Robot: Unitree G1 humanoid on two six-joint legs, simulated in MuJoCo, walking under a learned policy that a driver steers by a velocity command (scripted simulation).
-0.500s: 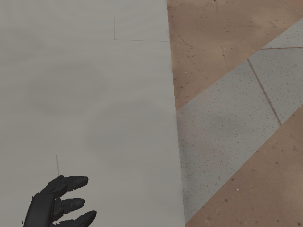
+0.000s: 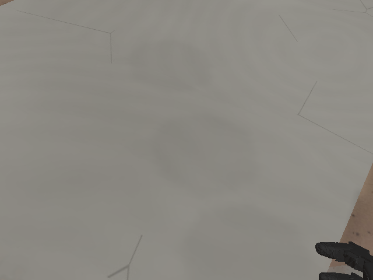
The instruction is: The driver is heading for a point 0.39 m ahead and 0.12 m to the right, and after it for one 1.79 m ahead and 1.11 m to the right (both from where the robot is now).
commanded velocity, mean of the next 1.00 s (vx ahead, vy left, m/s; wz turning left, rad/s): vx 0.49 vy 0.00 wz -0.56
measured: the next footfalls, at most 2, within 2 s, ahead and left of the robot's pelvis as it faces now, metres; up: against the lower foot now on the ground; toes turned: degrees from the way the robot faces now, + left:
left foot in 0.10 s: +0.25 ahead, +0.14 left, +0.04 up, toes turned +6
right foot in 0.54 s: +0.63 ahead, -0.01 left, +0.04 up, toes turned -10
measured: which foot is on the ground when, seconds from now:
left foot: up 0.00-0.08, down 0.10-0.54, up 0.56-1.00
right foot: down 0.00-0.14, up 0.16-0.52, down 0.54-1.00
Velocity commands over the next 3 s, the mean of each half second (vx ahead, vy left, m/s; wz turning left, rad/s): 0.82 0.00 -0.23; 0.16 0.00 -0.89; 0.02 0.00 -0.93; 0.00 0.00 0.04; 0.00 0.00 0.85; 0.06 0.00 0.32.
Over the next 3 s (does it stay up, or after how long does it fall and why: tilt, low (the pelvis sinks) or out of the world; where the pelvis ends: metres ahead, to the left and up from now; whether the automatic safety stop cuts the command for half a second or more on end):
stays up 0.69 0.07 0.06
